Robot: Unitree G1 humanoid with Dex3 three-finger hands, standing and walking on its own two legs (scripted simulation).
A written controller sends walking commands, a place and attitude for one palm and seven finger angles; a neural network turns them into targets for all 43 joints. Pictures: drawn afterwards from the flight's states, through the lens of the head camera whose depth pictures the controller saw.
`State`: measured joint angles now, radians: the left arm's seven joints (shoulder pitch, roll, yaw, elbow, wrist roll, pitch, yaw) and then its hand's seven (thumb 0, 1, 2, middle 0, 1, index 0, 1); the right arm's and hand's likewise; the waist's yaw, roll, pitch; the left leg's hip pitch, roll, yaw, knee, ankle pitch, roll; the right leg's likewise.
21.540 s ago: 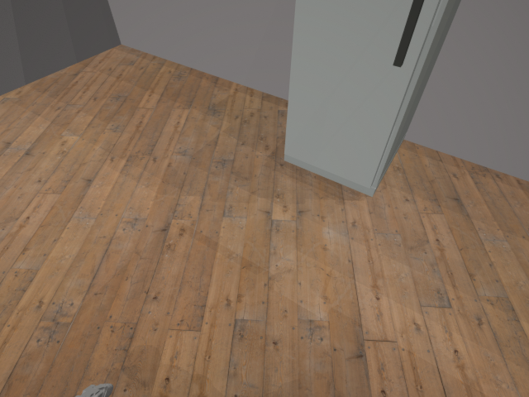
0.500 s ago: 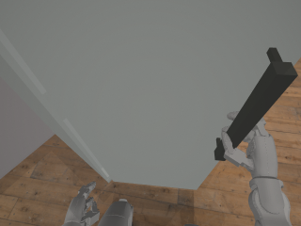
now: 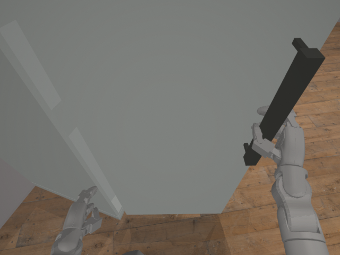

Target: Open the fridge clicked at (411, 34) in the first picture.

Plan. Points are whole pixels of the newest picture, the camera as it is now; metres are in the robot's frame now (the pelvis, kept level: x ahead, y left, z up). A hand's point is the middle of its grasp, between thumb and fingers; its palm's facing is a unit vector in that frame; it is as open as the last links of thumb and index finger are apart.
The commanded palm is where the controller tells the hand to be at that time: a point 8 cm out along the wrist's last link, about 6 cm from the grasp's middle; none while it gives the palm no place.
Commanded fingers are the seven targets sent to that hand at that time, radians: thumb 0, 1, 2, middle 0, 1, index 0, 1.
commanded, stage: stop walking and hold the door back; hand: right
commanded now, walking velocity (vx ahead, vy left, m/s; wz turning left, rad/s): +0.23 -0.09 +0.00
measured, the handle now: (268, 115) +0.38 -0.20 +0.14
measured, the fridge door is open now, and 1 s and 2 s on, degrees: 69 66 64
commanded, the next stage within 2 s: loosen the grip on the handle in 0.92 s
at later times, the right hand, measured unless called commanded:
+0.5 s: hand (258, 129) +0.36 -0.18 +0.12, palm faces +0.18 +0.97 -0.18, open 6.1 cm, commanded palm +0.34 -0.23 +0.11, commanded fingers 0.00 -0.90 -0.90 0.45 1.40 0.45 1.40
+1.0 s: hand (257, 127) +0.36 -0.18 +0.12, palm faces +0.18 +0.97 -0.17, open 6.0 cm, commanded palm +0.33 -0.23 +0.12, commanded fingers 0.00 -0.90 -0.90 0.45 1.40 0.45 1.40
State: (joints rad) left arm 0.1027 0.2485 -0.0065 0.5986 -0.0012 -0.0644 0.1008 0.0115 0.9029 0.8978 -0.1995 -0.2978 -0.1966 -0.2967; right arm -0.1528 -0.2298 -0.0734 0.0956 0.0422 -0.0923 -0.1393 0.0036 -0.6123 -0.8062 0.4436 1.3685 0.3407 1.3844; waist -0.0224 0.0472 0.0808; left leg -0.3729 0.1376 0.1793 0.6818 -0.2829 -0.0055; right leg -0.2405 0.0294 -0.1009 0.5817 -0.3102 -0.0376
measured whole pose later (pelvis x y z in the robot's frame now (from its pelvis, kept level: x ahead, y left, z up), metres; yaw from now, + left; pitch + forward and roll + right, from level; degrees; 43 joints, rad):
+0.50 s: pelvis -0.06 +0.00 +0.00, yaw -2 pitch -3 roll -1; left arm 0.32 0.32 0.01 0.79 -0.01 -0.08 0.12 0.01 0.90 0.90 -0.20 -0.30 -0.20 -0.30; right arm -0.68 -0.29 -0.15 0.91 0.02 -0.17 -0.06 0.00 -0.62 -0.77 0.41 1.34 0.38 1.40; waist 0.05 0.01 0.06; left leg -0.31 0.10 0.05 0.65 -0.28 -0.02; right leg -0.27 -0.03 -0.11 0.57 -0.25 0.00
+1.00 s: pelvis -0.07 +0.00 +0.01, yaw +0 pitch -2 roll +0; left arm 0.24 0.30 -0.02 0.75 -0.02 -0.11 0.11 0.01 0.90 0.90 -0.21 -0.30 -0.20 -0.30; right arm -0.72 -0.29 -0.20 0.96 0.02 -0.18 -0.05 0.00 -0.63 -0.77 0.40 1.32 0.40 1.40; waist 0.03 -0.02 0.07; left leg -0.28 0.04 0.09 0.57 -0.26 0.01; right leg -0.30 -0.04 -0.06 0.64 -0.32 0.02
